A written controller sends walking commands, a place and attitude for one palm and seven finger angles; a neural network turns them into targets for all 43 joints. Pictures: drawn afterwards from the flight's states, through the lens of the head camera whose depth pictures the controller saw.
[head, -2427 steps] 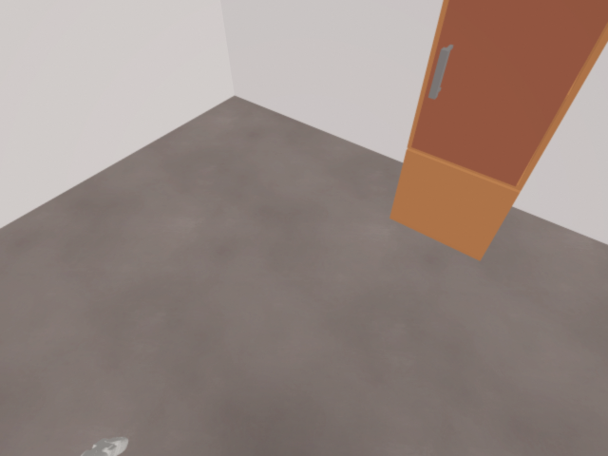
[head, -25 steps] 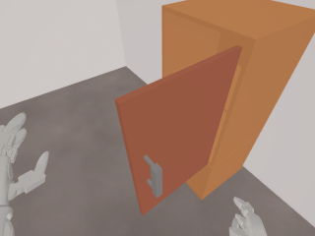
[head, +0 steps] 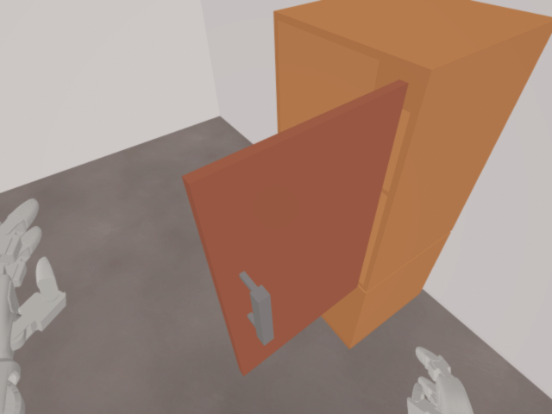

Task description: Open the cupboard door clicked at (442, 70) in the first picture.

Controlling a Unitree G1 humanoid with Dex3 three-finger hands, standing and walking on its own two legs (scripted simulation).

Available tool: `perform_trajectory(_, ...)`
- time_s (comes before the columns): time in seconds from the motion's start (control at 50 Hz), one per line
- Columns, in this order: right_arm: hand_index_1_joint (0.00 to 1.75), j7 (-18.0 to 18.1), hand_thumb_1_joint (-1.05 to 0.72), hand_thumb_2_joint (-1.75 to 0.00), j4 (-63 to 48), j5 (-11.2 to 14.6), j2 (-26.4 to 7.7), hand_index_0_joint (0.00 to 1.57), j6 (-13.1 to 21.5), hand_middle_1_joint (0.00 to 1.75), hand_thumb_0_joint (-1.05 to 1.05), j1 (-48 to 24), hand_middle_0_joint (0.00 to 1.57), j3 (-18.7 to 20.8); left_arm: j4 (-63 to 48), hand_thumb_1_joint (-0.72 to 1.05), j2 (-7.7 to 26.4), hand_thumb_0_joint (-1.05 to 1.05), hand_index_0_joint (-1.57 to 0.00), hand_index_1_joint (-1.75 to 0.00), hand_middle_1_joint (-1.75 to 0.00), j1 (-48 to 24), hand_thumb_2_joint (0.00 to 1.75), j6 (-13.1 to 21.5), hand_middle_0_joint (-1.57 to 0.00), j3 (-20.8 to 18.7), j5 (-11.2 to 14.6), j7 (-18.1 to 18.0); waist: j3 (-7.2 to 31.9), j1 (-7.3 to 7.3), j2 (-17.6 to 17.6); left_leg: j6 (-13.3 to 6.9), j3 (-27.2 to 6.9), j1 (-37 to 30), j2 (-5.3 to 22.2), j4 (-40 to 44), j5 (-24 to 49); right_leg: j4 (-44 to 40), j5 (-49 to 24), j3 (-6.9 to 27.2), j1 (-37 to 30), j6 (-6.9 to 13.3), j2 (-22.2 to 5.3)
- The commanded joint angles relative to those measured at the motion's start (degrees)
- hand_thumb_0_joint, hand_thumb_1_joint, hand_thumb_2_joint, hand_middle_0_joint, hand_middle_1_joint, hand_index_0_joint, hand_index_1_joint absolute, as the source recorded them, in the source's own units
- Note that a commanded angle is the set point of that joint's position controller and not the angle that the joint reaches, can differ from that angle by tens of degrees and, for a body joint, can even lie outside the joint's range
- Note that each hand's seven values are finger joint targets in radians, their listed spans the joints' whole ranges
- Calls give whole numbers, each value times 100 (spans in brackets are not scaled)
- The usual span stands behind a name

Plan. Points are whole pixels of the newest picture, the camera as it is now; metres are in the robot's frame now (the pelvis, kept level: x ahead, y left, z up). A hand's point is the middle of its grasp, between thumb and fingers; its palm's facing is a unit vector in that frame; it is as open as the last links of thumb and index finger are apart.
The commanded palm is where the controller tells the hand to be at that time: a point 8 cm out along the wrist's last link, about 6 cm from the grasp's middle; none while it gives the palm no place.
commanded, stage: step back with the hand held close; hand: left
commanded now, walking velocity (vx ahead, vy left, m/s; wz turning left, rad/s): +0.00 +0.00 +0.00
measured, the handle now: (255, 308) +0.30 +0.08 -0.04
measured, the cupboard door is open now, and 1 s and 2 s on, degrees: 93 93 93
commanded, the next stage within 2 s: stop stepping back and stand still in 1.12 s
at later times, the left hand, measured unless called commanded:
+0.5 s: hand (34, 313) +0.16 +0.28 +0.16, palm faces +0.34 -0.79 -0.51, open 7.4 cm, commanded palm +0.10 +0.32 +0.17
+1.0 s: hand out of the picture +0.02 +0.32 +0.16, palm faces +0.51 -0.75 -0.42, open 7.5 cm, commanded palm -0.05 +0.35 +0.17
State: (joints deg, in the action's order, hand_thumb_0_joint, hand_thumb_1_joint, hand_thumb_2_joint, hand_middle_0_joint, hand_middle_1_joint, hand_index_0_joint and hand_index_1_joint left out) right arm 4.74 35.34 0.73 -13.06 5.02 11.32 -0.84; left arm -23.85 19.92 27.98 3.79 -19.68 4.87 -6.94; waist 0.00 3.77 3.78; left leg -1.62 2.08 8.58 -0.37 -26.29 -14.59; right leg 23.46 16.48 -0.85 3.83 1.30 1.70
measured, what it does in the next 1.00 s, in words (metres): walks backwards: left foot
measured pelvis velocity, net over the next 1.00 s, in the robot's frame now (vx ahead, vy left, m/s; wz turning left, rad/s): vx -0.17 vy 0.04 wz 0.08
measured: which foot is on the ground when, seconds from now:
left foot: down 0.00-0.84, up 0.86-0.94, down 0.96-1.00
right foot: down 0.00-0.98, up 1.00-1.00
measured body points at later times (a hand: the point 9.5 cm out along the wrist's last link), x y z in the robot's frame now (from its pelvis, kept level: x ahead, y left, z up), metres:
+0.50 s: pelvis -0.05 +0.02 +0.00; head -0.03 +0.03 +0.45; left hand +0.14 +0.32 +0.19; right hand +0.12 -0.23 -0.07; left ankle +0.00 +0.10 -0.74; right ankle -0.04 -0.10 -0.74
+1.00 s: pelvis -0.17 +0.04 -0.02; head -0.15 +0.07 +0.43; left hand -0.01 +0.35 +0.18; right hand +0.02 -0.19 -0.09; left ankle -0.08 +0.12 -0.74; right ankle -0.07 -0.10 -0.73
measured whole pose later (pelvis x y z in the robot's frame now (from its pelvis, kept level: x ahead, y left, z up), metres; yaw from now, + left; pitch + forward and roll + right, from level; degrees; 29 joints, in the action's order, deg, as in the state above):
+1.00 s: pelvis -0.17 +0.04 -0.02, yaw +4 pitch -1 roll -2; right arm 4.1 35.0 -0.2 -12.2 3.9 11.2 0.6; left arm -31.7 23.5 28.3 12.8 -25.0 1.4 -9.6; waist -2.9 0.4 -1.0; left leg -2.6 1.9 24.4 -1.3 -36.1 -11.2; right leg 37.7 14.9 3.5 24.6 -2.0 1.9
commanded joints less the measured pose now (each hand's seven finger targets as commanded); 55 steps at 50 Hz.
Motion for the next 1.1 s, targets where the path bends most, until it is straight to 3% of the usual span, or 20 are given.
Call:
perform_trajectory(0.0, 30, 33, -90, -90, -932, -2, -614, 20, 307, 30, 0, -790, 20, 231, -1098, 90, 1115, 0, -20, -30, -30, -784, 90, 387, -20, -640, -17, -60, 273, -37, -281, -55, -59, -439, 149, 321, 1087, -502, -1332, 103, 488, -84, -161)
perform_trajectory(0.02, 30, 28, -90, -90, -1056, 41, -728, 20, 209, 30, 0, -679, 20, 240, -1278, 90, 1768, 0, -20, -30, -30, -1328, 90, 628, -20, -1304, -92, -93, -51, -267, -374, -135, -191, -244, 222, 74, 797, -830, -1751, 775, 999, -94, -431)
perform_trajectory(0.04, 30, 35, -90, -90, -964, 10, -655, 20, 141, 30, 0, -686, 20, 237, -1152, 90, 1823, 0, -20, -30, -30, -1367, 90, 750, -20, -1350, -136, -87, -20, -270, -392, -117, -250, -162, 192, -24, 685, -852, -2032, 832, 926, -56, -597)
perform_trajectory(0.06, 30, 38, -90, -90, -915, -17, -659, 20, 88, 30, 0, -761, 20, 254, -831, 90, 1407, 0, -20, -30, -30, -755, 90, 719, -20, -1017, -133, -39, 74, -312, -485, -119, -212, -297, 196, -75, 862, -787, -2411, 846, 951, -65, -630)
perform_trajectory(0.12, 30, -14, -90, -90, -1042, -11, -705, 20, -88, 30, 0, -697, 20, 311, -893, 90, 1117, 0, -20, -30, -30, -266, 90, 709, -20, -746, -166, -9, 558, -322, -420, -81, -109, -369, 282, -19, 1540, -445, -3098, 655, 597, -178, -601)
perform_trajectory(0.24, 30, 23, -90, -90, -1272, 8, -710, 20, -332, 30, 0, -772, 20, 380, -1508, 90, 1530, 0, -20, -30, -30, 165, 90, 734, -20, -1128, -163, -120, 1110, -293, -229, -63, -187, -276, 473, 6, 2697, 50, -3464, 438, 243, -176, -480)
perform_trajectory(0.36, 30, 28, -90, -90, -1429, 26, -652, 20, -416, 30, 0, -737, 20, 403, -1743, 90, 1636, 0, -20, -30, -30, 621, 90, 811, -20, -1416, -117, -198, 1151, -279, 53, -65, -326, 305, 567, 140, 2418, 354, -2976, 480, 99, -135, -348)
perform_trajectory(0.46, 30, 10, -90, -90, -1406, 8, -742, 20, -298, 30, 0, -651, 20, 423, -1645, 90, 1456, 0, -20, -30, -30, 717, 90, 865, -20, -1302, -152, -206, 813, -310, 276, -166, -541, 1143, 752, 519, 1151, 563, -1836, 400, 79, -197, -150)
perform_trajectory(0.58, 30, 48, -90, -90, -1373, -6, -860, 20, -9, 30, 0, -568, 20, 422, -1545, 90, 1281, 0, -20, -30, -30, 226, 90, 1015, -20, -1243, -354, -229, 185, -353, 437, -507, -1081, 3420, 1127, 1331, -2388, 1377, -750, 314, -765, -281, 96)
perform_trajectory(0.68, 30, 64, -90, -90, -1314, -47, -853, 20, 188, 30, 0, -535, 20, 458, -1642, 90, 1302, 0, -20, -30, -30, -336, 90, 1128, -20, -1274, -514, -238, 146, -338, 474, -611, -1253, 4138, 1305, 1408, -3325, 1910, -57, 261, -1020, -251, 243)
perform_trajectory(0.74, 30, 13, -90, -90, -1283, -66, -775, 20, 292, 30, 0, -469, 20, 480, -1944, 90, 1544, 0, -20, -30, -30, -188, 90, 1216, -20, -1455, -423, -249, 249, -377, -128, -314, -803, 2836, 725, 498, -2560, 819, 267, 902, 331, 33, -37)
perform_trajectory(0.8, 30, -78, -90, -90, -1065, -90, -597, 20, 260, 30, 0, -254, 20, 471, -1971, 90, 1436, 0, -20, -30, -30, 90, 90, 1233, -20, -1279, -300, -289, 326, -481, -1127, 133, -156, 973, 40, -1603, -1230, -801, 1348, 2328, 2600, 564, -1152)
perform_trajectory(0.84, 30, -130, -90, -90, -834, -127, -548, 20, 202, 30, 0, -216, 20, 479, -1907, 90, 1491, 0, -20, -30, -30, -103, 90, 1254, -20, -1263, -318, -372, 457, -540, -1462, 225, -128, 398, -98, -2658, -868, -1069, 648, 2502, 3106, 784, -1671)
perform_trajectory(0.88, 30, -130, -90, -90, -829, -110, -478, 20, 141, 30, 0, -244, 20, 416, -1746, 90, 1466, 0, -20, -30, -30, -233, 90, 1168, -20, -1182, -327, -386, 380, -565, -1517, 179, -230, 460, 42, -1881, -806, -668, -71, 1830, 2805, 516, -1411)
perform_trajectory(0.9, 30, -98, -90, -90, -812, -84, -485, 20, 121, 30, 0, -295, 20, 369, -1746, 90, 1476, 0, -20, -30, -30, -401, 90, 1148, -20, -1150, -308, -383, 206, -590, -1222, 183, -150, 423, 25, -861, -607, -350, -99, 1370, 2719, 244, -1040)
perform_trajectory(0.92, 30, -45, -90, -90, -849, -46, -615, 20, 146, 30, 0, -422, 20, 370, -1804, 90, 1480, 0, -20, -30, -30, -527, 90, 1175, -20, -1131, -271, -364, -47, -576, -423, 78, -450, 677, 252, 148, -706, 234, 120, 1007, 2667, -19, -521)
perform_trajectory(0.94, 30, 41, -90, -90, -896, -59, -814, 20, 202, 30, 0, -686, 20, 411, -1870, 90, 1506, 0, -20, -30, -30, -599, 90, 1236, -20, -1200, -309, -377, -229, -512, 936, -248, -1462, 1715, 1157, 1074, -1062, 1442, 363, 525, 2078, -245, 41)
perform_trajectory(0.96, 30, 64, -90, -90, -900, -140, -717, 20, 296, 30, 0, -587, 20, 400, -1888, 90, 1474, 0, -20, -30, -30, -571, 90, 1274, -20, -1346, -373, -422, 80, -427, 1571, -725, -2391, 2663, 2093, 1617, -1052, 3057, 776, 286, 1162, -324, 360)
perform_trajectory(1.0, 30, -53, -90, -90, -773, -147, -543, 20, 452, 30, 0, -431, 20, 508, -1701, 90, 1475, 0, -20, -30, -30, -330, 90, 1327, -20, -1429, -345, -379, 672, -428, 804, -870, -2087, 2469, 2286, 1674, -1463, 4561, 1105, 630, 1032, -250, 331)
perform_trajectory(1.08, 30, -214, -90, -90, -764, -114, -620, 20, 533, 30, 0, -606, 20, 571, -2293, 90, 1264, 0, -20, -30, -30, -68, 90, 1217, -20, -1175, -228, -340, 788, -364, 291, -701, -1439, 1332, 1886, 1312, -758, 4502, 1094, 358, 1848, -300, 272)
